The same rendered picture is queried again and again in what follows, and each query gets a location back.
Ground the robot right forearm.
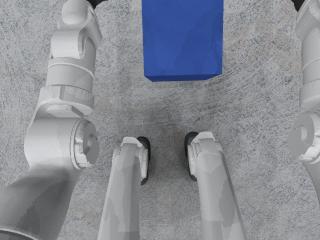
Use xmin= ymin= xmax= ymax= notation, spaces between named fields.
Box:
xmin=295 ymin=0 xmax=320 ymax=111

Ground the robot left hand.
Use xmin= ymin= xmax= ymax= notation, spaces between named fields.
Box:
xmin=86 ymin=0 xmax=108 ymax=10

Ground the robot left upper arm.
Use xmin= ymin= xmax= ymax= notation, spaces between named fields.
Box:
xmin=0 ymin=117 xmax=100 ymax=240

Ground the left robot thigh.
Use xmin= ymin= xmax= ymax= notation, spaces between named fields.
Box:
xmin=97 ymin=143 xmax=148 ymax=240

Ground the robot right upper arm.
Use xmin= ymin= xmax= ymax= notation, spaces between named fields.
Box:
xmin=287 ymin=109 xmax=320 ymax=207

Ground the left robot shin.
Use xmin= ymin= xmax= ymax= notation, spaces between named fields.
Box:
xmin=112 ymin=137 xmax=144 ymax=179

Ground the robot left forearm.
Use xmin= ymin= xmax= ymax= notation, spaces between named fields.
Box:
xmin=24 ymin=0 xmax=103 ymax=161

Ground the robot right hand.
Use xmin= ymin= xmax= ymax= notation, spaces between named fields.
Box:
xmin=291 ymin=0 xmax=305 ymax=12

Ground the carton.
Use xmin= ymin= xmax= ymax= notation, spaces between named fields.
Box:
xmin=141 ymin=0 xmax=224 ymax=82

